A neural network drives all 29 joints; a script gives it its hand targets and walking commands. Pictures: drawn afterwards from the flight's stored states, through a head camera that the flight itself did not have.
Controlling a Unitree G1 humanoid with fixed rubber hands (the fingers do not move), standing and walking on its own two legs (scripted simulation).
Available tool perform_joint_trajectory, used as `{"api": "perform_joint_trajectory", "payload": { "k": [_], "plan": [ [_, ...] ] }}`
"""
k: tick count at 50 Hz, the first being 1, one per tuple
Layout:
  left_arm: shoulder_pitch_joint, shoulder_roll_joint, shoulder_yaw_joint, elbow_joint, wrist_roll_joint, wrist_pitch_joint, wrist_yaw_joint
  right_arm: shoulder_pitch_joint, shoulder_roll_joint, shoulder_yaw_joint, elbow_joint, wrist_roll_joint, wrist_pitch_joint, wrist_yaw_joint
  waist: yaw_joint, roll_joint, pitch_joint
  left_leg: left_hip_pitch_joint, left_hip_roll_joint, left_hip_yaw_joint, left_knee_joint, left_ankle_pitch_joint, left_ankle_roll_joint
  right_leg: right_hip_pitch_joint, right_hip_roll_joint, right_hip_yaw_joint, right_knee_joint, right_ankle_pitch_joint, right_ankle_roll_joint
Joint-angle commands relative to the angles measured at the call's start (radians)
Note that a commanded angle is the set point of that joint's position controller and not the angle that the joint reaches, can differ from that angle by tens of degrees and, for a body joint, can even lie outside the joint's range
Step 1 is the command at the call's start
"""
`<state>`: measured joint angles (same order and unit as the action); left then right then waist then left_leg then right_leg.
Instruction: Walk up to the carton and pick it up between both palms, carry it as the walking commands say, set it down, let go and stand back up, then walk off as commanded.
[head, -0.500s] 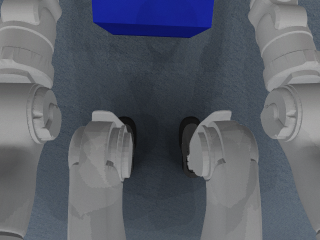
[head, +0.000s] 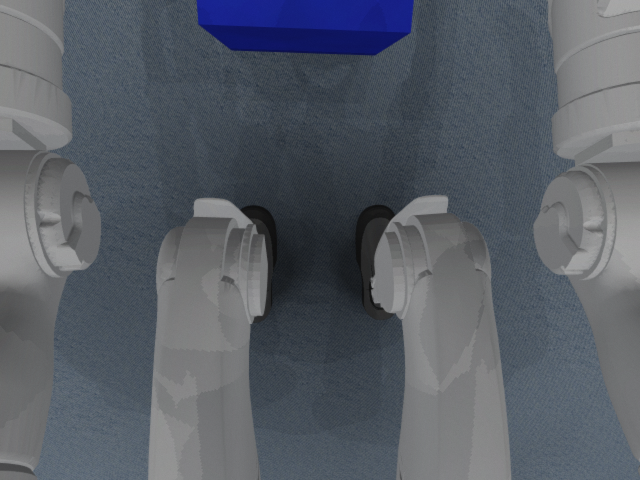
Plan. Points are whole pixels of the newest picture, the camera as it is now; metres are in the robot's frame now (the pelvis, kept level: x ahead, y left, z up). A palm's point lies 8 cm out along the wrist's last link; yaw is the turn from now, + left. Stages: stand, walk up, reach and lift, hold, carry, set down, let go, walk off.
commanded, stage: set down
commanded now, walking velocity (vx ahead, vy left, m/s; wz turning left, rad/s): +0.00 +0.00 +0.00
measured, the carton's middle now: out of the picture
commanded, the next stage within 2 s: let go in 0.96 s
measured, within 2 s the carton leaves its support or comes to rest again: neither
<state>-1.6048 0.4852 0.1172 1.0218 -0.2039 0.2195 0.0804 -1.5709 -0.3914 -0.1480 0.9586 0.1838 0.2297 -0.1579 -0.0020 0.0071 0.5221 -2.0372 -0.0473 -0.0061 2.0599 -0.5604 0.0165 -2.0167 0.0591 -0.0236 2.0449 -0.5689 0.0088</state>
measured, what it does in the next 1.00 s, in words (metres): rises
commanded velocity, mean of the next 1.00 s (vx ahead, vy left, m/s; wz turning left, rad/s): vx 0.00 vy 0.00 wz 0.00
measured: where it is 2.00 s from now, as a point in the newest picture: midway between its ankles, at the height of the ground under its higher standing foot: (316, 282)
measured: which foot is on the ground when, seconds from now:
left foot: down 0.00-1.00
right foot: down 0.00-1.00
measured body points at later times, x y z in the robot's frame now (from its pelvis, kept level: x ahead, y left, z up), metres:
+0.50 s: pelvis +0.00 +0.00 +0.13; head +0.38 +0.01 +0.36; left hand +0.60 +0.22 +0.00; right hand +0.60 -0.19 +0.00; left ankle +0.12 +0.11 -0.39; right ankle +0.12 -0.11 -0.39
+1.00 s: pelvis +0.02 +0.00 +0.25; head +0.38 +0.01 +0.51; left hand +0.60 +0.22 +0.13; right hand +0.60 -0.18 +0.13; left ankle +0.12 +0.11 -0.39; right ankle +0.12 -0.11 -0.39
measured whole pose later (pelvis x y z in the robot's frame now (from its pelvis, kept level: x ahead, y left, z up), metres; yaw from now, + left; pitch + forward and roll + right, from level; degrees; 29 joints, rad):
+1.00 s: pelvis +0.02 +0.00 +0.25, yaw +1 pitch +29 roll -2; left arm -1.47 0.43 0.20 0.94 -0.08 0.27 0.02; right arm -1.42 -0.35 -0.27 0.87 0.06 0.27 -0.08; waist -0.01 0.01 0.46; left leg -1.29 -0.05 -0.05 1.07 -0.29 0.01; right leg -1.26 0.05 0.01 1.05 -0.29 0.00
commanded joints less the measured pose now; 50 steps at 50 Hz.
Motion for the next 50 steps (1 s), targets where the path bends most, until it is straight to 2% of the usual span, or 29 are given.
{"api": "perform_joint_trajectory", "payload": {
  "k": [1,2,3,4,5,7,8,11,13,14,15,17,19,22,23,26,29,31,34,35,38,39,40,42,44,45,46,49,50],
  "plan": [
    [-0.348,0.153,0.008,-0.084,0.004,-0.015,-0.003,-0.338,-0.105,-0.017,-0.157,-0.008,-0.010,-0.001,-0.008,0.027,-1.700,0.699,-0.001,0.007,-0.210,0.325,0.003,0.603,0.016,-0.051,-0.180,0.300,0.001],
    [-0.380,0.137,-0.007,-0.164,-0.028,-0.015,-0.009,-0.346,-0.149,-0.019,-0.208,-0.005,-0.010,0.003,-0.044,-0.005,-1.836,0.775,-0.015,0.013,-0.207,0.389,-0.005,0.707,0.023,-0.057,-0.183,0.363,0.001],
    [-0.364,0.176,0.004,-0.246,-0.007,-0.008,-0.003,-0.303,-0.124,-0.004,-0.185,0.025,0.011,0.002,0.009,0.064,-1.809,0.774,-0.007,0.019,-0.234,0.370,-0.011,0.675,0.021,-0.038,-0.204,0.339,-0.010],
    [-0.365,0.157,0.016,-0.158,0.017,0.001,0.002,-0.302,-0.130,-0.035,-0.123,0.008,0.010,0.003,-0.003,0.060,-1.759,0.774,-0.005,0.012,-0.248,0.326,-0.018,0.620,0.021,-0.043,-0.228,0.306,-0.012],
    [-0.360,0.174,0.027,-0.236,0.023,0.003,0.007,-0.271,-0.135,-0.048,-0.119,-0.008,0.019,0.008,-0.032,0.059,-1.756,0.763,-0.015,0.014,-0.276,0.305,-0.018,0.636,0.029,-0.051,-0.257,0.305,-0.013],
    [-0.356,0.179,0.057,-0.121,0.039,0.013,-0.006,-0.322,-0.126,-0.027,-0.161,0.006,0.021,0.003,0.008,0.021,-1.791,0.765,-0.012,0.032,-0.291,0.321,-0.005,0.709,0.029,-0.027,-0.300,0.306,-0.005],
    [-0.326,0.183,0.040,-0.277,0.008,0.023,-0.001,-0.357,-0.176,-0.078,-0.299,-0.017,0.019,-0.003,-0.023,0.006,-1.850,0.770,-0.023,0.009,-0.332,0.330,-0.007,0.741,0.039,-0.043,-0.312,0.317,-0.011],
    [-0.362,0.164,0.030,-0.194,0.029,0.044,0.004,-0.289,-0.171,-0.076,-0.164,-0.037,0.041,0.003,-0.057,0.035,-1.845,0.858,-0.018,0.006,-0.351,0.347,-0.020,0.698,0.031,-0.061,-0.334,0.300,-0.010],
    [-0.335,0.133,-0.006,-0.296,0.018,0.059,-0.005,-0.327,-0.161,-0.078,-0.284,-0.018,0.051,0.011,-0.050,0.072,-1.885,0.932,-0.015,-0.010,-0.420,0.361,-0.021,0.731,0.038,-0.055,-0.387,0.316,-0.017],
    [-0.422,0.140,-0.014,-0.371,-0.024,0.063,-0.012,-0.356,-0.200,-0.085,-0.350,-0.016,0.058,0.007,-0.085,0.101,-1.973,0.998,-0.022,0.016,-0.413,0.369,-0.032,0.789,0.043,-0.056,-0.420,0.326,-0.027],
    [-0.406,0.188,0.025,-0.403,-0.010,0.073,0.001,-0.338,-0.243,-0.118,-0.413,-0.037,0.060,-0.005,-0.067,0.123,-2.061,1.065,-0.030,0.000,-0.399,0.453,-0.036,0.806,0.047,-0.049,-0.414,0.373,-0.023],
    [-0.347,0.175,0.009,-0.329,0.000,0.090,0.006,-0.285,-0.151,-0.033,-0.276,0.001,0.088,0.019,-0.021,0.053,-1.952,1.040,-0.027,0.005,-0.473,0.390,-0.022,0.793,0.041,-0.055,-0.466,0.314,-0.011],
    [-0.335,0.210,0.084,-0.387,0.037,0.097,0.008,-0.233,-0.173,-0.072,-0.317,-0.025,0.096,0.015,-0.036,0.015,-2.027,1.060,-0.019,0.002,-0.499,0.418,-0.022,0.875,0.040,-0.043,-0.496,0.349,-0.004],
    [-0.259,0.166,0.054,-0.354,0.045,0.099,-0.011,-0.203,-0.136,-0.075,-0.305,-0.007,0.090,0.029,-0.028,0.073,-1.933,1.104,-0.018,0.005,-0.563,0.432,-0.031,0.869,0.036,-0.038,-0.559,0.364,-0.003],
    [-0.289,0.184,0.064,-0.369,0.029,0.098,-0.013,-0.311,-0.224,-0.076,-0.435,-0.014,0.080,0.032,-0.013,0.053,-1.993,1.119,-0.025,-0.001,-0.574,0.470,-0.035,0.912,0.038,-0.037,-0.569,0.387,0.003],
    [-0.238,0.135,0.058,-0.291,0.044,0.098,-0.027,-0.214,-0.121,-0.052,-0.296,-0.029,0.099,0.044,-0.014,0.017,-1.927,1.096,-0.026,-0.005,-0.646,0.473,-0.018,0.964,0.034,-0.021,-0.635,0.427,0.004],
    [-0.210,0.144,0.086,-0.380,0.028,0.085,-0.050,-0.190,-0.132,-0.066,-0.411,-0.043,0.090,0.032,-0.031,-0.034,-2.086,1.124,-0.044,0.018,-0.684,0.534,-0.014,1.220,0.027,0.012,-0.693,0.592,0.016],
    [-0.204,0.179,0.101,-0.338,0.074,0.073,-0.054,-0.139,-0.102,-0.087,-0.318,-0.053,0.095,0.027,-0.004,0.006,-1.976,1.073,-0.033,0.010,-0.728,0.500,-0.008,1.211,0.029,0.027,-0.707,0.587,0.012],
    [-0.247,0.157,0.074,-0.352,0.081,0.068,-0.042,-0.209,-0.150,-0.117,-0.387,-0.053,0.072,0.043,-0.034,0.076,-1.938,1.251,-0.011,-0.017,-0.787,0.552,-0.033,1.046,0.030,-0.011,-0.762,0.502,0.008],
    [-0.292,0.166,0.103,-0.469,0.052,0.062,-0.037,-0.263,-0.163,-0.087,-0.510,-0.030,0.068,0.040,-0.004,0.014,-2.078,1.340,-0.032,-0.012,-0.788,0.607,-0.024,1.156,0.033,-0.001,-0.789,0.552,0.011],
    [-0.172,0.147,0.094,-0.250,0.086,0.069,-0.045,-0.097,-0.061,-0.073,-0.282,-0.055,0.091,0.048,-0.011,-0.018,-1.849,1.223,-0.016,-0.022,-0.914,0.516,-0.006,1.229,0.027,0.020,-0.876,0.542,0.014],
    [-0.190,0.145,0.079,-0.361,0.067,0.070,-0.049,-0.116,-0.146,-0.124,-0.333,-0.084,0.080,0.049,-0.049,0.030,-1.968,1.351,-0.021,-0.015,-0.889,0.545,-0.025,1.268,0.035,0.003,-0.880,0.555,0.017],
    [-0.169,0.179,0.122,-0.343,0.096,0.053,-0.049,-0.143,-0.118,-0.101,-0.390,-0.076,0.070,0.052,0.001,0.012,-1.991,1.363,-0.015,-0.013,-0.903,0.570,-0.018,1.272,0.021,0.024,-0.901,0.573,0.013],
    [-0.172,0.164,0.106,-0.304,0.066,0.044,-0.059,-0.174,-0.126,-0.112,-0.396,-0.070,0.057,0.051,-0.027,-0.022,-1.970,1.312,-0.013,-0.020,-0.970,0.541,-0.015,1.361,0.026,0.025,-0.947,0.585,0.012],
    [-0.113,0.070,0.047,-0.147,0.110,0.038,-0.083,-0.067,-0.036,-0.114,-0.168,-0.095,0.053,0.073,-0.026,0.055,-1.622,1.269,0.004,-0.033,-1.035,0.494,-0.026,1.145,0.016,0.013,-0.996,0.481,0.020],
    [-0.229,0.103,0.059,-0.383,0.084,0.017,-0.078,-0.136,-0.100,-0.121,-0.364,-0.080,0.024,0.074,-0.038,0.057,-1.876,1.490,-0.002,-0.047,-1.028,0.652,-0.025,1.243,0.023,0.005,-1.010,0.584,0.023],
    [-0.253,0.074,0.055,-0.325,0.095,0.012,-0.065,-0.153,-0.088,-0.106,-0.286,-0.074,0.008,0.078,-0.034,0.090,-1.827,1.452,-0.005,-0.053,-1.018,0.655,-0.044,1.125,0.025,-0.013,-1.001,0.540,0.017],
    [-0.164,0.087,0.122,-0.118,0.158,0.007,-0.055,-0.113,-0.057,-0.148,-0.175,-0.158,-0.001,0.075,-0.026,0.043,-1.670,1.365,0.005,-0.056,-1.062,0.507,-0.029,1.138,0.008,-0.007,-1.063,0.455,0.029],
    [-0.125,0.062,0.141,-0.167,0.163,-0.015,-0.056,-0.079,-0.058,-0.131,-0.210,-0.164,-0.014,0.079,-0.034,0.006,-1.733,1.386,-0.007,-0.049,-1.068,0.561,-0.029,1.193,0.016,-0.019,-1.057,0.505,0.029]
  ]
}}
